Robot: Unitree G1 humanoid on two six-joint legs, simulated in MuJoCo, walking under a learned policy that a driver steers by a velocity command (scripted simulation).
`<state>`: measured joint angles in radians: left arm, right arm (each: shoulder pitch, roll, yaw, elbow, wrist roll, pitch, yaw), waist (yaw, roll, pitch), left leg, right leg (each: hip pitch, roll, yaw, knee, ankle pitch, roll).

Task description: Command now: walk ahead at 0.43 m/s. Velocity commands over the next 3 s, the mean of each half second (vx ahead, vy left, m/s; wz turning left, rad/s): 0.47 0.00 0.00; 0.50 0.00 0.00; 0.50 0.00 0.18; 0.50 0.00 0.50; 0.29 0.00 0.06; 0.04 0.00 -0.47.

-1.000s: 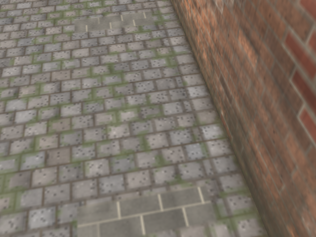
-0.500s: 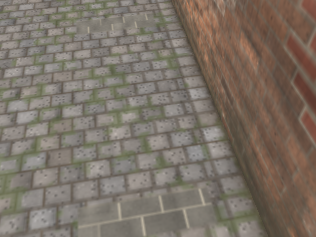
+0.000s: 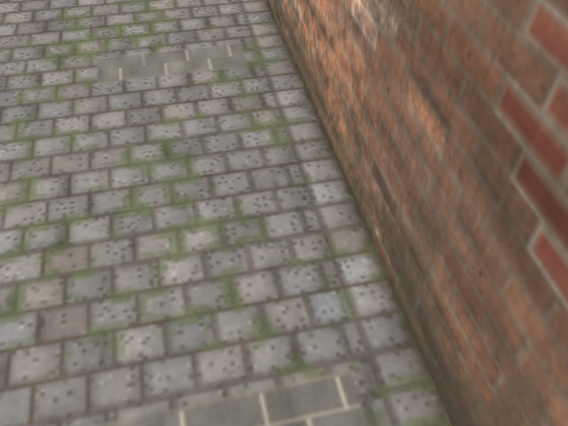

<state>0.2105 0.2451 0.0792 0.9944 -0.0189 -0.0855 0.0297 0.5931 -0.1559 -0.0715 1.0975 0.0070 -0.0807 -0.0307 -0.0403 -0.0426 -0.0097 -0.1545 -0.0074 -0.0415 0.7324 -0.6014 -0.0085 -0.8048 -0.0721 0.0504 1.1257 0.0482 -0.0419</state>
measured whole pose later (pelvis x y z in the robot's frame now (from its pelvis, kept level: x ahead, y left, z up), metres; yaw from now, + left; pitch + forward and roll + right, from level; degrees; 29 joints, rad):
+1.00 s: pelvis +0.62 +0.03 -0.17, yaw +0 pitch +1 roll +0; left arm 0.17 0.28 0.06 0.87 0.02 -0.08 0.03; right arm 0.39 -0.23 -0.07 0.88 0.00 -0.08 0.02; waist -0.07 0.00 0.02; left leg -0.13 -0.12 0.02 0.32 -0.20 0.11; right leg -0.67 -0.11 0.05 1.00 -0.16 0.00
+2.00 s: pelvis +1.16 +0.23 -0.17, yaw +22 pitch +0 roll -1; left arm 0.09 0.30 0.03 0.78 0.01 -0.11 -0.02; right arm 0.34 -0.25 -0.05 0.75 0.02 -0.06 0.01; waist -0.03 -0.05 0.06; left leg -0.18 -0.10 -0.05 0.33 -0.15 0.11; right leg -0.59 -0.10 0.04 1.03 -0.23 0.00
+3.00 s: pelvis +1.41 +0.39 -0.17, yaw +6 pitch +1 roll -1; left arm 0.20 0.33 0.09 0.75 -0.02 0.06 0.01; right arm 0.17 -0.25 -0.03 0.74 -0.02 0.00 -0.05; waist -0.01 -0.04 0.04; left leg -0.24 0.05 0.09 0.42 -0.20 0.02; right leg -0.50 -0.01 0.04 0.99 -0.37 0.11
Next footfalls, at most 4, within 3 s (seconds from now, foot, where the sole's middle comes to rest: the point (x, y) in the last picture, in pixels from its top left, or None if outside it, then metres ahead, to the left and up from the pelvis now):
0.20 right None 0.24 -0.17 -0.95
0.74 left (248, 406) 0.63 0.08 -0.95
1.24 right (301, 303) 0.95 -0.08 -0.95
1.74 left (186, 245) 1.19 0.29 -0.95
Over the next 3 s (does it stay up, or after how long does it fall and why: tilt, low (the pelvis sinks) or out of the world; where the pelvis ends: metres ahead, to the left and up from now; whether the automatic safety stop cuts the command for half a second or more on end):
stays up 1.41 0.39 -0.17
